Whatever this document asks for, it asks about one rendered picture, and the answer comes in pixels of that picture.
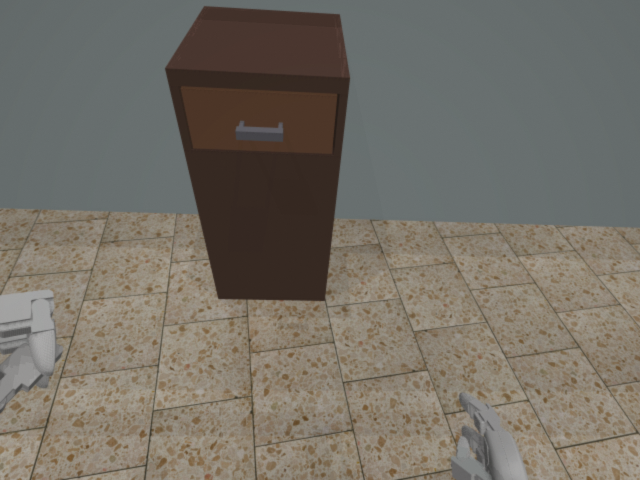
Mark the robot right hand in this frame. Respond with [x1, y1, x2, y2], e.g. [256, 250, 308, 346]
[451, 392, 528, 480]

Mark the robot left hand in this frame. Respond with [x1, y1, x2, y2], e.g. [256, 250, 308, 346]
[0, 289, 63, 413]

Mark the cabinet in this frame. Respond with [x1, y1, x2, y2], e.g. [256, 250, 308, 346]
[165, 6, 350, 301]

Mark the handle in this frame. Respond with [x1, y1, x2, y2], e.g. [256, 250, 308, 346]
[235, 121, 283, 142]

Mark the drawer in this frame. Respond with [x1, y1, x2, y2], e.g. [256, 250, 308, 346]
[181, 86, 337, 154]

